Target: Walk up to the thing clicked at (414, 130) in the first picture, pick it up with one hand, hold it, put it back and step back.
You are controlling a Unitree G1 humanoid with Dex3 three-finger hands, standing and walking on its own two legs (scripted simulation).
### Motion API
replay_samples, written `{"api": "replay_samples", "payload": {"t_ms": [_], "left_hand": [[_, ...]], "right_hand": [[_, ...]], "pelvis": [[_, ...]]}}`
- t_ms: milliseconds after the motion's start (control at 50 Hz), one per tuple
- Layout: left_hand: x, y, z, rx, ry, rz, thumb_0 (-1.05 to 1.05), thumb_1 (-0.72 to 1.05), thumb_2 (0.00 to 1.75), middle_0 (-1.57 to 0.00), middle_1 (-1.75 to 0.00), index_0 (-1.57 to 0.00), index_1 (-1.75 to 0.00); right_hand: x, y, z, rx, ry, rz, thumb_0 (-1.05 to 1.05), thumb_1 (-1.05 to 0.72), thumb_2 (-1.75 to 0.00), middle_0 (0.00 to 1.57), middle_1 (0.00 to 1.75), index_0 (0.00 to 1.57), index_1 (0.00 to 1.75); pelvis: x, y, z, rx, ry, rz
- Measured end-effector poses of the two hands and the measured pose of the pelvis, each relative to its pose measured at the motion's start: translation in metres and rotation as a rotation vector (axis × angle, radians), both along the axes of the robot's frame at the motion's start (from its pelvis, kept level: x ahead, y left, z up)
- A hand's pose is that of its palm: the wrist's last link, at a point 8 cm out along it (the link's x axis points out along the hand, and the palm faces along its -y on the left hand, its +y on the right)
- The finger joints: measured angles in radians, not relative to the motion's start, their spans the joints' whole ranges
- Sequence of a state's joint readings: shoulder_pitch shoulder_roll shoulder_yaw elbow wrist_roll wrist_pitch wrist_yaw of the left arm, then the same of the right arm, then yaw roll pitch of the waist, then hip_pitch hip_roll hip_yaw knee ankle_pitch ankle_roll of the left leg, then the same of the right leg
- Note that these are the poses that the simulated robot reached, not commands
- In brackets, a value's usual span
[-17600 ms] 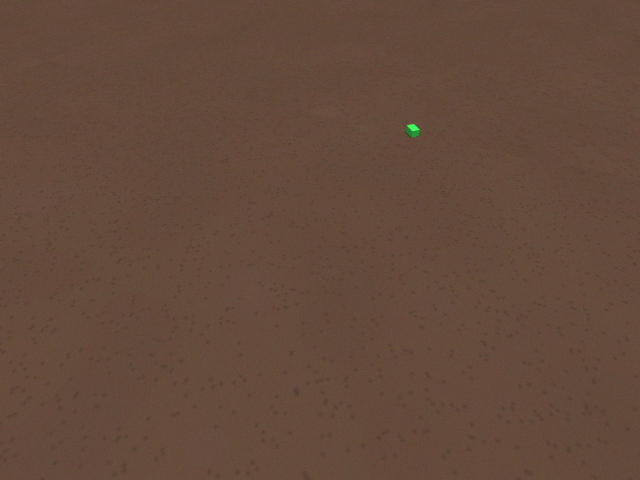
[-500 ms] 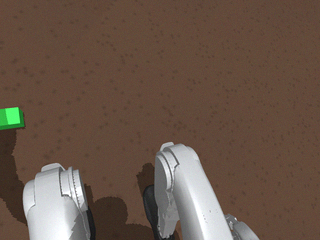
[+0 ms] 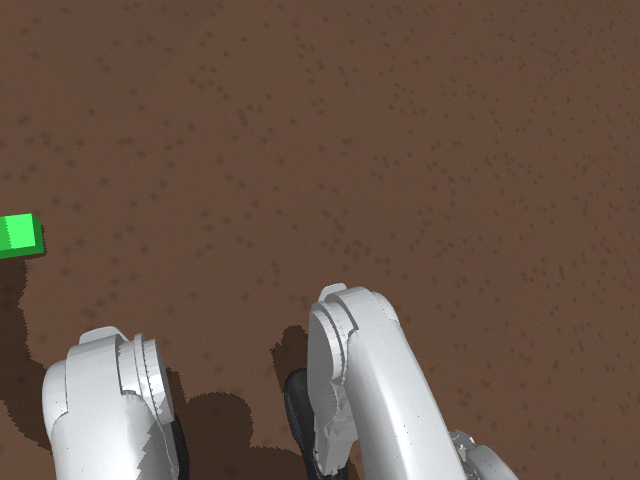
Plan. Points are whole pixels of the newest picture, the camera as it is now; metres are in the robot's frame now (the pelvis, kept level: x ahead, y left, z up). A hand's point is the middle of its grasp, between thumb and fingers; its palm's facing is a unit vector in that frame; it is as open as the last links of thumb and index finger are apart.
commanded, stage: rise first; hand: left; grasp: from above
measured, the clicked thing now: (9, 237) +0.47 +0.34 -0.30
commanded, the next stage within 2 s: approach in 1.26 s
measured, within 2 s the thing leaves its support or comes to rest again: neither
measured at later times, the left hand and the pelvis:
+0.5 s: hand out of the picture +0.42 +0.37 -0.17, palm faces -0.45 -0.08 -0.89, open 12.4 cm; pelvis +0.00 +0.00 +0.00, yaw +0 degrees
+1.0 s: hand out of the picture +0.43 +0.37 -0.17, palm faces -0.45 -0.08 -0.89, open 12.7 cm; pelvis +0.00 +0.00 +0.00, yaw +0 degrees
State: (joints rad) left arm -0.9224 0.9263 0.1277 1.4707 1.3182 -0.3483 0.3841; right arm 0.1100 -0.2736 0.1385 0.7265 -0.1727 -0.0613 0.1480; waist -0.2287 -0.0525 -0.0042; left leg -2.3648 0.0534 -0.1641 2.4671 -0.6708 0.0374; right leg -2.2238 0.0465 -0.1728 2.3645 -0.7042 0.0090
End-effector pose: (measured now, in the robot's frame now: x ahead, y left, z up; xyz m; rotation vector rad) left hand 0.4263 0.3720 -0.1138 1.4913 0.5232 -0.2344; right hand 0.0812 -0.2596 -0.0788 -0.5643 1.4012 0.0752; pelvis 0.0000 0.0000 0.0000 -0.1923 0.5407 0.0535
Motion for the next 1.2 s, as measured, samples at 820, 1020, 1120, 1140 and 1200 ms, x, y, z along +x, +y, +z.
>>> {"api": "replay_samples", "payload": {"t_ms": [820,1020,1120,1140,1200], "left_hand": [[0.0056,-0.0004,0.0034,-0.012,-0.027,-0.017,0.0,-0.25,0.77,-0.36,-0.69,-0.35,-0.71],[0.0053,-0.0024,0.0024,-0.003,-0.01,-0.009,0.0,-0.26,0.78,-0.35,-0.71,-0.33,-0.73],[0.0052,-0.0015,0.0028,-0.003,-0.008,-0.007,0.0,-0.27,0.78,-0.35,-0.71,-0.33,-0.73],[0.0052,-0.0013,0.0028,-0.002,-0.006,-0.007,0.0,-0.27,0.78,-0.34,-0.72,-0.33,-0.73],[0.0051,-0.0009,0.0027,-0.003,-0.006,-0.006,0.0,-0.27,0.78,-0.34,-0.72,-0.32,-0.73]], "right_hand": [[-0.0004,0.001,0.0035,-0.011,0.001,0.006,0.01,-0.9,-0.89,0.2,0.3,0.2,0.3],[-0.0013,0.0022,0.0031,-0.003,-0.006,0.002,0.01,-0.9,-0.89,0.2,0.3,0.2,0.3],[-0.0032,0.0021,0.003,-0.002,-0.001,0.0,0.01,-0.9,-0.89,0.2,0.3,0.2,0.3],[-0.0035,0.002,0.003,-0.002,0.0,-0.001,0.01,-0.9,-0.89,0.2,0.3,0.2,0.3],[-0.0042,0.0018,0.0031,-0.004,0.003,-0.001,0.01,-0.9,-0.89,0.2,0.3,0.2,0.3]], "pelvis": [[-0.0005,0.0005,0.0004,-0.007,-0.001,0.0],[-0.0015,0.0005,0.0014,-0.005,-0.001,-0.001],[-0.0016,0.0003,0.0013,-0.003,-0.001,0.001],[-0.0016,0.0002,0.0013,-0.003,-0.001,0.001],[-0.0015,0.0002,0.0014,-0.003,-0.001,0.001]]}}
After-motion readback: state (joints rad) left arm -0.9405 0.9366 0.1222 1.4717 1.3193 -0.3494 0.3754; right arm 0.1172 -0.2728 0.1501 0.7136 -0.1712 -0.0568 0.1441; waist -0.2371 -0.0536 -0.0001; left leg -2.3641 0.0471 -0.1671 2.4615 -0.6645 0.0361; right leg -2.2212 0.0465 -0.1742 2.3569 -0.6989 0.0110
